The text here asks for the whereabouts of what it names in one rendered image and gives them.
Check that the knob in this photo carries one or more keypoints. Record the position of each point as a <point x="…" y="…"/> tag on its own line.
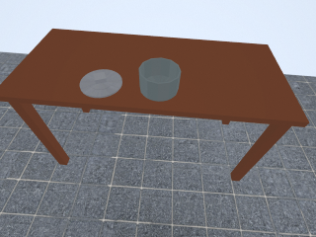
<point x="100" y="77"/>

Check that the pot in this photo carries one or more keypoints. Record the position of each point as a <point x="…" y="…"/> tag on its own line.
<point x="159" y="79"/>

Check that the lid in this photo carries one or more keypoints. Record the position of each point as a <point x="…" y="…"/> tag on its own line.
<point x="89" y="87"/>

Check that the table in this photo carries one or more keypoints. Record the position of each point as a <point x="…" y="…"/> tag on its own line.
<point x="222" y="80"/>

